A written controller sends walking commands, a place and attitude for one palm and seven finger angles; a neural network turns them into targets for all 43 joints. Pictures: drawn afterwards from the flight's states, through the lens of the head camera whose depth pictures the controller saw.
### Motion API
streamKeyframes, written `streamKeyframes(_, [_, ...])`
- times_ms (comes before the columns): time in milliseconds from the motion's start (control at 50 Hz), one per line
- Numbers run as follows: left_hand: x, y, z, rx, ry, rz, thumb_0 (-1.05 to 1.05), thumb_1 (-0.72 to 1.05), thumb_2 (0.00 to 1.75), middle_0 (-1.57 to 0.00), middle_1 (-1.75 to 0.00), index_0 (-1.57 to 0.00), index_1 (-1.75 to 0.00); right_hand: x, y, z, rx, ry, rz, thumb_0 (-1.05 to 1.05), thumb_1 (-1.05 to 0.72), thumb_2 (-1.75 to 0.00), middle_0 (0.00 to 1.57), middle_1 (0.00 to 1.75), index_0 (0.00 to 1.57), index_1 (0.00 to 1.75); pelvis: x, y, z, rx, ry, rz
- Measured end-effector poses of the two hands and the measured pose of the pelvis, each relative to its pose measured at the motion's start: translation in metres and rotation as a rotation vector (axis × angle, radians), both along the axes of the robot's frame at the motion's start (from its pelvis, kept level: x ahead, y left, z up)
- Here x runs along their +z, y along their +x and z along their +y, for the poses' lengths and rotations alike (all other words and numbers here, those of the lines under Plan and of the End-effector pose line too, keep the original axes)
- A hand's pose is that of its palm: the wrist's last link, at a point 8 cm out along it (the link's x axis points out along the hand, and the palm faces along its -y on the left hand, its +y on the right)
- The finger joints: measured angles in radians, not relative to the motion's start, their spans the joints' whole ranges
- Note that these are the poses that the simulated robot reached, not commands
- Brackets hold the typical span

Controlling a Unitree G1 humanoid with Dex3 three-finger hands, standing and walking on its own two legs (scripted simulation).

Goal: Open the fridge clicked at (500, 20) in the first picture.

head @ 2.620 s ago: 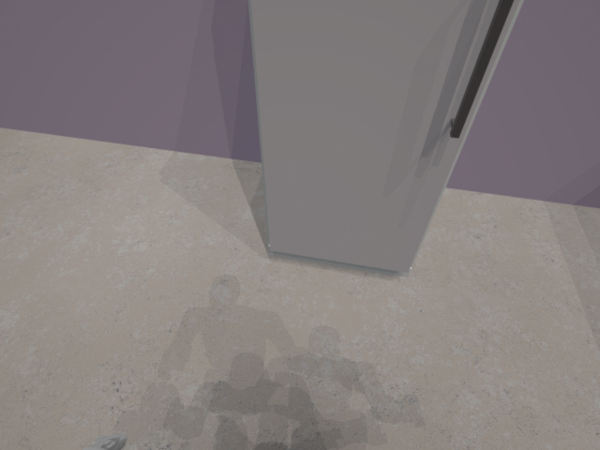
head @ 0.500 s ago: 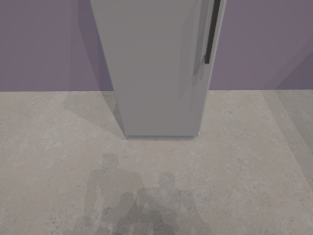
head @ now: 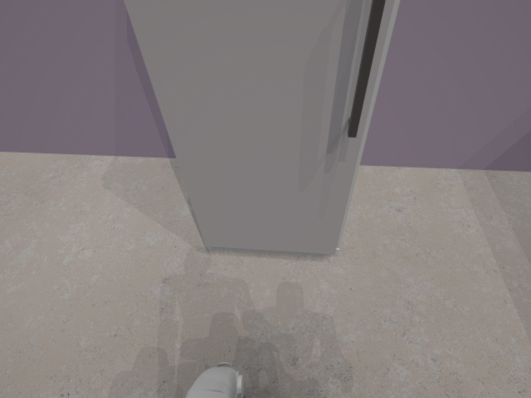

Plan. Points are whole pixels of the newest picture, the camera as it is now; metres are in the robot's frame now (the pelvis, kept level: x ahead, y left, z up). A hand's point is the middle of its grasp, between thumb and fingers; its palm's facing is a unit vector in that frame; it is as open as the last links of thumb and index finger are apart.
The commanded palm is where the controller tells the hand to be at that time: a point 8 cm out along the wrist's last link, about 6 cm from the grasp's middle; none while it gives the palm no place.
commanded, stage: take the last steps up to it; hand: right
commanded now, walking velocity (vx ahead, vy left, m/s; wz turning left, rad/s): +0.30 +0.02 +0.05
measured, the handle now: (368, 43) +0.74 -0.13 +0.19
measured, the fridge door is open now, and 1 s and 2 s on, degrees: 0 0 0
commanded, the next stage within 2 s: come to a stop and stand still in 0.34 s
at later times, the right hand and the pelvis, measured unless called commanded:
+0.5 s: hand out of the picture +0.19 -0.20 -0.19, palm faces +0.07 +0.98 -0.17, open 7.3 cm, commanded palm none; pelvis +0.21 -0.02 -0.01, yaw +1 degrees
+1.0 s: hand (374, 330) +0.29 -0.16 -0.16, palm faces -0.02 +0.96 -0.27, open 7.4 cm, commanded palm none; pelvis +0.22 +0.02 -0.01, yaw +3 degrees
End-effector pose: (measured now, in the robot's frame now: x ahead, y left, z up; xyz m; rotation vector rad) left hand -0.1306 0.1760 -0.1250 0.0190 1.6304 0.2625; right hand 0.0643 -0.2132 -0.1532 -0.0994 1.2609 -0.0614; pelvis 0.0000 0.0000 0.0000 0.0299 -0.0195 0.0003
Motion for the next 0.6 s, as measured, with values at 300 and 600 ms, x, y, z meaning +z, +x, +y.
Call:
streamKeyframes(300, [-0.024, 0.217, 0.052, -0.069, 0.031, -0.164, 0.01, 0.91, 0.90, -0.20, -0.30, -0.19, -0.30, 0.001, 0.120, 0.000, -0.063, -0.083, -0.071, -0.01, -0.94, -0.90, 0.20, 0.30, 0.20, 0.30, -0.010, 0.135, 0.016, -0.002, 0.013, -0.012])
streamKeyframes(600, [-0.006, 0.449, 0.026, -0.218, 0.109, -0.470, 0.01, 0.93, 0.90, -0.20, -0.30, -0.19, -0.30, -0.013, 0.137, -0.041, -0.089, -0.057, 0.211, 0.01, -0.91, -0.90, 0.20, 0.30, 0.20, 0.29, -0.011, 0.237, -0.029, 0.047, -0.013, -0.022])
